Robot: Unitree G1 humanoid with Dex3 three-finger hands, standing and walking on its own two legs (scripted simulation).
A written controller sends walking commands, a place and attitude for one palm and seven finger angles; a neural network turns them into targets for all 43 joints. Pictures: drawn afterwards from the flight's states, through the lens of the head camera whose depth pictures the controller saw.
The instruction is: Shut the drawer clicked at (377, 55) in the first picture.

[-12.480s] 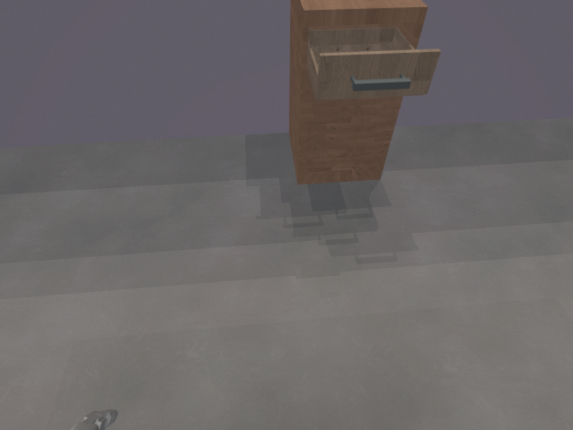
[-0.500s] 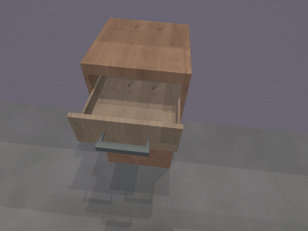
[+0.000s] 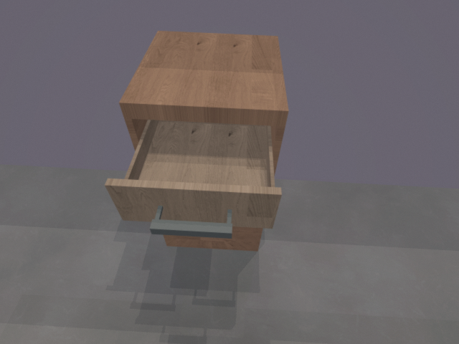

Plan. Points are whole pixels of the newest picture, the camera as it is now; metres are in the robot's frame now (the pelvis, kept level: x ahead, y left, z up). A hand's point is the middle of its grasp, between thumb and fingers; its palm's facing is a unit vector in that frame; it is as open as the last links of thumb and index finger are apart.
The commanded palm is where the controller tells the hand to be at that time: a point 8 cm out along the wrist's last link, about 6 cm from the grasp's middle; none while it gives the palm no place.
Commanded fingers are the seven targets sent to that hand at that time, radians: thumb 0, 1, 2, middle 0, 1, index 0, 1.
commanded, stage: come to a stop and stand still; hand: left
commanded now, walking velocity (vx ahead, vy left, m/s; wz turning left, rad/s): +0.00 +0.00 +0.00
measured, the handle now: (193, 220) +0.39 +0.11 -0.08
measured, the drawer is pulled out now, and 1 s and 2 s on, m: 0.23 0.23 0.23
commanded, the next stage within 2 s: look again from close up in 0.10 s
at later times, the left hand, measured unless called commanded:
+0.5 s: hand out of the picture -0.01 +0.18 -0.18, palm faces +0.04 -0.98 -0.20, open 7.4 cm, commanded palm none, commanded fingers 0.00 0.90 0.90 -0.20 -0.30 -0.20 -0.30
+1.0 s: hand out of the picture -0.02 +0.16 -0.18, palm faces +0.01 -0.99 -0.15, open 7.4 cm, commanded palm none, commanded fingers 0.00 0.90 0.90 -0.20 -0.30 -0.20 -0.30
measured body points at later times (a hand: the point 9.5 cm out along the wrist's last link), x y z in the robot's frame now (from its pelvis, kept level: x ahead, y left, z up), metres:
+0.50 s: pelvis -0.01 +0.01 -0.01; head -0.02 +0.01 +0.44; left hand -0.01 +0.23 -0.16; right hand +0.01 -0.21 -0.17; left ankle -0.03 +0.08 -0.74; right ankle +0.01 -0.12 -0.74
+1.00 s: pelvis +0.00 +0.00 +0.00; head +0.00 +0.01 +0.45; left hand -0.02 +0.21 -0.17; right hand -0.02 -0.22 -0.16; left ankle -0.03 +0.08 -0.74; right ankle +0.01 -0.12 -0.74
